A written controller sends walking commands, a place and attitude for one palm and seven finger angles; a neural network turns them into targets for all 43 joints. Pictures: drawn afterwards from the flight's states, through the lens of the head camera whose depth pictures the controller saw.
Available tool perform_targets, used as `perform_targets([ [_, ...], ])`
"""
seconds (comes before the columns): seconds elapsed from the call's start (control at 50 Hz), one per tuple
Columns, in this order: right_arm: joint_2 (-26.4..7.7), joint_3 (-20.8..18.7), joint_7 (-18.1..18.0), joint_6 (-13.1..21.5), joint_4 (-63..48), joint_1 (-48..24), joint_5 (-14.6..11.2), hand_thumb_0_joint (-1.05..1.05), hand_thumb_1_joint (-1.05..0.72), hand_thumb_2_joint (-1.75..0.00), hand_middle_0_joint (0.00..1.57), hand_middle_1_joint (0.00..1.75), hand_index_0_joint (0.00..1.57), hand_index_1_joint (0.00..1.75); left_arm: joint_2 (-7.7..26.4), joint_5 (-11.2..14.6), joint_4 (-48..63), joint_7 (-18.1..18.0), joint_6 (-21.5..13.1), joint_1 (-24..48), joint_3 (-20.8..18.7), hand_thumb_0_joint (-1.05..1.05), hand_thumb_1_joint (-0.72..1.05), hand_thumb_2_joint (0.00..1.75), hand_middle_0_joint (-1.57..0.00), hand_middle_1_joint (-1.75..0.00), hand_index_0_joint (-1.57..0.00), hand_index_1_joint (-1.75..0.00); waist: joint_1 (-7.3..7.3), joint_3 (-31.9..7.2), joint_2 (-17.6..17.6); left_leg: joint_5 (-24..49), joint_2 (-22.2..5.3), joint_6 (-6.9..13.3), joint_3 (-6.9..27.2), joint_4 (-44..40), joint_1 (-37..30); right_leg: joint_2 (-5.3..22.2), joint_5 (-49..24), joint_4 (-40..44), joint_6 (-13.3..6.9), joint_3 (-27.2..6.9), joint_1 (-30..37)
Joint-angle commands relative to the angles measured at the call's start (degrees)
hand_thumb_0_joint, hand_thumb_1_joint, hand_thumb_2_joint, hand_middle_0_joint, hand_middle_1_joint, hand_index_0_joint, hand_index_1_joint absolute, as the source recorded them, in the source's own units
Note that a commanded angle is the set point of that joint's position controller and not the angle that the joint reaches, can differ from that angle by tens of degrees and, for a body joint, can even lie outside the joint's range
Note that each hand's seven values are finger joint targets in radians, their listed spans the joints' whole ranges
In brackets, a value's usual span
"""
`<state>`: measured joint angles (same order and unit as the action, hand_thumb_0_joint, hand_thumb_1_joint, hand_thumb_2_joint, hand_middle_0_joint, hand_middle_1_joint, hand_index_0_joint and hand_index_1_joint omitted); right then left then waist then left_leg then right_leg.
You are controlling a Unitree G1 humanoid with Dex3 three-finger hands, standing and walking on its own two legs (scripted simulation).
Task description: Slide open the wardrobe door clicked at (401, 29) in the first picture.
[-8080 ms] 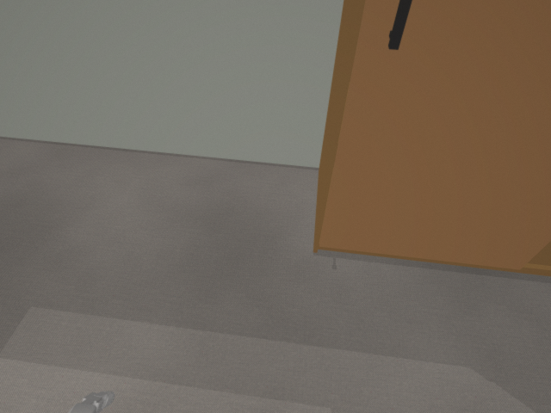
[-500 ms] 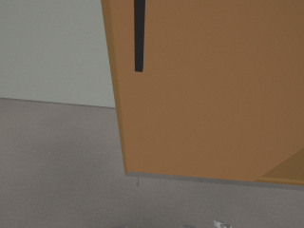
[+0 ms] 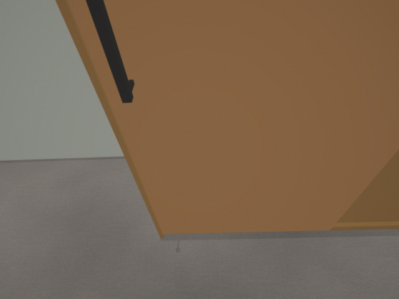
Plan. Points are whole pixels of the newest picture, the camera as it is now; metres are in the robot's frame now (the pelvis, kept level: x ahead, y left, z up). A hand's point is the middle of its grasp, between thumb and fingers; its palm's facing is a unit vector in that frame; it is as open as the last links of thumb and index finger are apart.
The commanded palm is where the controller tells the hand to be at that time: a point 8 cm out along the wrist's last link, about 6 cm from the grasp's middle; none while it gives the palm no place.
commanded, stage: come to a stop and stand still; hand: left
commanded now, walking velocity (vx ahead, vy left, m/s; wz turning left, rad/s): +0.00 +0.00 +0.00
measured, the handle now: (115, 48) +0.51 +0.17 +0.26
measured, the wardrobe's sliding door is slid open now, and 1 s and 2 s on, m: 0.00 0.00 0.00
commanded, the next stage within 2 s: look again from close up in 1.66 s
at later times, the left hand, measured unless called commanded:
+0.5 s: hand out of the picture -0.06 +0.15 -0.17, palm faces +0.06 -0.99 -0.15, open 7.3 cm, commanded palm none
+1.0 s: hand out of the picture -0.03 +0.20 -0.17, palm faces +0.03 -0.98 -0.21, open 7.4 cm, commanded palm none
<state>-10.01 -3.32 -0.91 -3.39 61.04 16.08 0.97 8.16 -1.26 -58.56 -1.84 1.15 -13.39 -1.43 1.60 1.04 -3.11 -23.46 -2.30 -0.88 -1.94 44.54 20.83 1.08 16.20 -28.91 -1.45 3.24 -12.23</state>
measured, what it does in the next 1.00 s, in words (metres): steps on the spot: left foot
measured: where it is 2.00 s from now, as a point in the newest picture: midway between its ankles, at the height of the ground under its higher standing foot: outside the picture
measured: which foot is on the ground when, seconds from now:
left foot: up 0.00-0.08, down 0.10-1.00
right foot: down 0.00-1.00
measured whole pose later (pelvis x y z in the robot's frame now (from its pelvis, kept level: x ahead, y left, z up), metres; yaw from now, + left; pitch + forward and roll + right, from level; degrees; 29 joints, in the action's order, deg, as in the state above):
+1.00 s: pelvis -0.03 +0.03 +0.00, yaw +1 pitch -1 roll +0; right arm -7.6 0.4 -1.2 0.6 61.2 20.2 1.5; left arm 7.4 -1.0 -63.1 -1.9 -0.8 -17.6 0.6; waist 0.8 -1.2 -2.7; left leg -15.8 0.8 2.2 -3.8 30.0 13.1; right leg 3.2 14.1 -30.0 0.9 3.0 -14.7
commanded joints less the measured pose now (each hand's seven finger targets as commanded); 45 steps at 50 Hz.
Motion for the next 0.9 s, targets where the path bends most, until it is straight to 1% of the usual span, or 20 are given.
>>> perform_targets([
  [0.0,-1.0,0.5,-0.4,2.2,-1.9,0.5,-0.3,0.00,-0.90,-0.90,0.20,0.30,0.20,0.30,8.2,0.2,1.1,-0.4,-1.8,-1.8,-1.6,0.00,0.90,0.90,-0.20,-0.30,-0.20,-0.30,-1.91,-0.1,11.4,2.0,-0.5,-1.0,-0.5,-9.5,-2.7,11.6,-22.4,8.2,-6.5,-8.1,2.6],
  [0.04,-0.7,1.1,-0.8,3.0,0.0,3.4,-0.4,0.00,-0.90,-0.90,0.20,0.30,0.20,0.30,7.9,0.8,0.1,-0.5,-1.8,-1.9,-1.4,0.00,0.90,0.90,-0.20,-0.30,-0.20,-0.30,-0.95,-1.7,8.9,11.8,-0.8,-0.6,0.5,-20.3,-10.1,10.3,-20.5,5.6,-4.2,-8.0,1.4],
  [0.06,-1.8,1.3,-1.0,3.7,1.0,4.6,-0.3,0.00,-0.90,-0.90,0.20,0.30,0.20,0.30,6.5,1.2,-0.4,-0.3,-1.8,-2.5,-1.1,0.00,0.90,0.90,-0.20,-0.30,-0.20,-0.30,-1.26,-2.5,4.8,20.1,-3.3,0.4,3.6,-22.2,-13.4,7.8,-17.6,4.4,-2.3,-6.7,-0.1],
  [0.08,-3.0,1.3,-1.3,4.2,1.3,3.9,-0.1,0.00,-0.90,-0.90,0.20,0.30,0.20,0.30,5.3,1.4,-0.8,-0.2,-1.7,-3.6,-0.8,0.00,0.90,0.90,-0.20,-0.30,-0.20,-0.30,-2.31,-3.1,1.1,26.6,-6.3,1.6,5.5,-22.3,-14.0,5.7,-16.4,4.4,-0.7,-5.3,0.4],
  [0.1,-3.7,1.1,-1.4,4.1,1.4,2.9,-0.2,0.00,-0.90,-0.90,0.20,0.30,0.20,0.30,5.0,1.2,-1.1,-0.3,-1.6,-3.7,-0.7,0.00,0.90,0.90,-0.20,-0.30,-0.20,-0.30,-2.76,-2.6,1.3,26.3,-7.3,2.0,5.4,-22.0,-12.9,4.9,-13.8,5.7,0.0,-5.1,1.8],
  [0.12,-3.4,1.4,-1.6,4.2,1.9,2.0,-0.1,0.00,-0.90,-0.90,0.20,0.30,0.20,0.30,4.9,1.1,-1.8,-0.2,-1.6,-3.7,-0.6,0.00,0.90,0.90,-0.20,-0.30,-0.20,-0.30,-2.82,-2.0,1.1,24.9,-6.6,1.7,4.6,-21.9,-12.5,5.1,-14.2,6.5,0.2,-5.1,1.9],
  [0.14,-2.5,1.5,-1.5,4.1,2.5,1.9,-0.3,0.00,-0.90,-0.90,0.20,0.30,0.20,0.30,5.4,1.1,-2.6,-0.3,-1.4,-2.7,-0.7,0.00,0.90,0.90,-0.20,-0.30,-0.20,-0.30,-2.53,-0.6,-2.2,23.1,-6.1,1.6,4.4,-23.1,-10.7,5.1,-13.1,6.4,0.4,-4.5,3.0],
  [0.22,-1.6,1.8,-1.5,3.8,3.0,2.2,-0.4,0.00,-0.90,-0.90,0.20,0.30,0.20,0.30,5.3,1.0,-4.3,-0.2,-1.5,-3.9,-0.1,0.00,0.90,0.90,-0.20,-0.30,-0.20,-0.30,-2.26,2.9,0.7,14.7,-4.9,1.1,3.3,-25.4,-9.6,5.3,-8.8,10.0,0.3,-5.7,2.4],
  [0.3,-1.2,1.9,-1.3,3.3,3.5,3.2,-0.3,0.00,-0.90,-0.90,0.20,0.30,0.20,0.30,5.3,0.8,-5.2,0.0,-1.4,-4.5,0.1,0.00,0.90,0.90,-0.20,-0.30,-0.20,-0.30,-1.92,6.4,3.7,8.8,-3.9,1.1,2.6,-26.4,-9.3,5.3,0.3,13.6,0.4,-6.6,-1.4],
  [0.36,-1.3,2.0,-1.2,3.2,3.3,4.1,-0.1,0.00,-0.90,-0.90,0.20,0.30,0.20,0.30,4.8,0.8,-5.5,0.0,-1.4,-5.3,0.1,0.00,0.90,0.90,-0.20,-0.30,-0.20,-0.30,-1.59,6.9,4.1,7.5,-3.1,1.2,2.3,-26.6,-9.4,5.3,3.9,14.5,0.5,-7.3,-3.1],
  [0.48,-1.2,2.1,-1.2,3.5,3.2,5.2,-0.1,0.00,-0.90,-0.90,0.20,0.30,0.20,0.30,4.1,0.7,-5.8,-0.1,-1.6,-7.0,0.1,0.00,0.90,0.90,-0.20,-0.30,-0.20,-0.30,-1.63,5.6,3.8,6.1,-2.9,1.5,2.6,-26.9,-8.6,5.2,4.8,14.2,0.6,-7.1,-3.1],
  [0.52,-1.0,2.2,-1.2,3.8,3.2,5.6,-0.2,0.00,-0.90,-0.90,0.20,0.30,0.20,0.30,3.8,0.7,-5.9,-0.1,-1.8,-7.4,0.1,0.00,0.90,0.90,-0.20,-0.30,-0.20,-0.30,-1.60,4.2,3.5,7.2,-3.2,1.6,2.9,-26.9,-8.9,5.2,2.5,13.4,0.6,-6.8,-2.0],
  [0.64,-0.5,2.3,-1.3,4.1,3.6,6.3,-0.3,0.00,-0.90,-0.90,0.20,0.30,0.20,0.30,2.9,0.7,-6.3,-0.2,-1.9,-8.6,0.2,0.00,0.90,0.90,-0.20,-0.30,-0.20,-0.30,-1.95,5.0,2.6,6.9,-3.5,1.8,3.6,-27.6,-7.5,5.1,0.5,12.2,0.6,-6.0,-1.7],
  [0.72,-0.4,2.2,-1.3,4.3,3.7,7.2,-0.3,0.00,-0.90,-0.90,0.20,0.30,0.20,0.30,2.7,0.6,-6.4,-0.3,-1.9,-8.9,0.3,0.00,0.90,0.90,-0.20,-0.30,-0.20,-0.30,-2.06,5.0,3.7,7.0,-3.6,1.9,4.0,-27.6,-6.6,5.0,-0.5,11.4,0.7,-5.5,-1.1],
  [0.74,-3.2,2.7,-0.2,5.3,-0.7,-1.5,-0.3,0.00,-0.90,-0.90,0.20,0.30,0.20,0.30,5.3,-0.3,-7.2,-2.4,-3.4,-12.6,1.2,0.00,0.90,0.90,-0.20,-0.30,-0.20,-0.30,-4.96,6.7,2.8,9.7,-3.4,-0.2,0.2,-14.4,-2.2,8.5,-18.7,9.0,0.3,-7.9,-1.3],
  [0.76,0.0,2.5,-0.1,4.4,-1.8,3.9,-0.4,0.00,-0.90,-0.90,0.20,0.30,0.20,0.30,8.2,0.1,-4.7,-1.8,-3.9,-9.7,0.6,0.00,0.90,0.90,-0.20,-0.30,-0.20,-0.30,-0.23,-0.7,3.1,3.8,-0.6,0.2,1.3,-14.2,-6.4,10.8,-2.2,11.2,-1.9,-10.8,-2.1],
  [0.78,0.1,2.5,0.0,4.6,-0.9,6.7,-0.1,0.00,-0.90,-0.90,0.20,0.30,0.20,0.30,7.5,0.1,-3.5,-1.3,-3.8,-7.0,0.2,0.00,0.90,0.90,-0.20,-0.30,-0.20,-0.30,0.39,-0.2,1.3,5.8,-0.7,1.0,1.8,-16.5,-7.9,9.3,8.1,10.2,-2.7,-8.9,-5.2],
  [0.8,-0.3,2.9,0.2,5.2,-0.8,8.4,0.3,0.00,-0.90,-0.90,0.20,0.30,0.20,0.30,7.0,0.1,-3.2,-1.0,-4.1,-6.4,0.4,0.00,0.90,0.90,-0.20,-0.30,-0.20,-0.30,0.57,-2.6,-1.9,10.1,-1.5,1.2,2.3,-17.1,-8.9,7.7,4.8,7.4,-2.5,-6.3,-5.0],
  [0.84,-1.0,2.8,0.0,5.4,-1.5,7.7,0.2,0.00,-0.90,-0.90,0.20,0.30,0.20,0.30,4.9,0.3,-2.8,-0.7,-3.6,-6.8,0.8,0.00,0.90,0.90,-0.20,-0.30,-0.20,-0.30,-0.40,0.4,-2.2,8.0,-3.2,2.3,5.3,-21.6,-4.0,4.9,4.0,5.1,-1.4,-4.6,-3.6],
  [0.88,-2.2,2.7,-0.3,5.3,-2.6,6.6,0.1,0.00,-0.90,-0.90,0.20,0.30,0.20,0.30,4.0,0.2,-2.9,-0.5,-3.0,-7.2,1.1,0.00,0.90,0.90,-0.20,-0.30,-0.20,-0.30,-1.11,4.5,0.5,1.7,-3.8,3.0,7.4,-25.2,0.7,3.8,3.6,3.9,-1.0,-3.5,-2.8],
])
